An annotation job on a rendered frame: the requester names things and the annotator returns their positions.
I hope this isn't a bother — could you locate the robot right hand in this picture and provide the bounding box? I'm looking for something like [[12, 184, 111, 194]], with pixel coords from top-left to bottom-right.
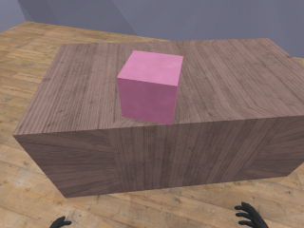
[[234, 202, 269, 228]]

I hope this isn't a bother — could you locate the robot left hand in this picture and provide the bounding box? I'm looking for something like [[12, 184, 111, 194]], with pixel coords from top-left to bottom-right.
[[49, 216, 72, 228]]

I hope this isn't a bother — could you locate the carton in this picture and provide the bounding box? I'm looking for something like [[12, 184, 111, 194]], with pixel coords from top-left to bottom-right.
[[117, 50, 183, 125]]

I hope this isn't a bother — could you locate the pedestal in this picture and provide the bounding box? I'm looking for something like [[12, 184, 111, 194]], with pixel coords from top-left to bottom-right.
[[12, 38, 304, 199]]

